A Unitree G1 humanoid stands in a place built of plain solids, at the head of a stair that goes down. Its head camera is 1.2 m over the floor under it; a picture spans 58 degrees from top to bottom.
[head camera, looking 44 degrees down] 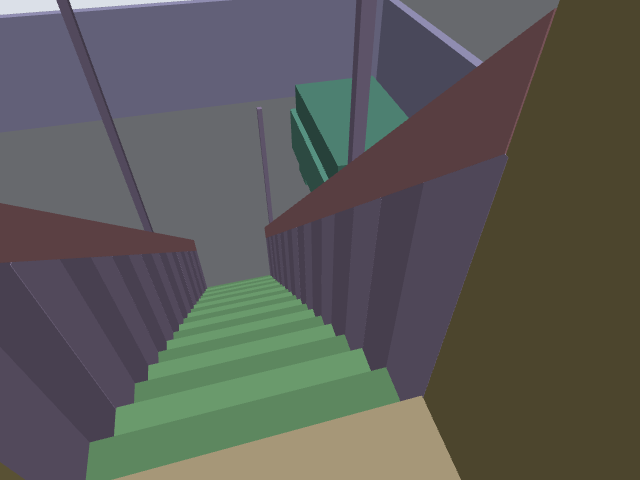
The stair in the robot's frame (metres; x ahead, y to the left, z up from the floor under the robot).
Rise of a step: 0.21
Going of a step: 0.22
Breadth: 1.00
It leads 15 degrees to the left of straight ahead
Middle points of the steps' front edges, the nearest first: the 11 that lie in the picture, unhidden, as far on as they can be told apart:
0.46 0.19 0.00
0.67 0.25 -0.21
0.89 0.30 -0.42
1.10 0.36 -0.64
1.31 0.42 -0.85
1.52 0.48 -1.06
1.74 0.53 -1.28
1.95 0.59 -1.49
2.16 0.65 -1.70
2.37 0.71 -1.92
2.58 0.77 -2.13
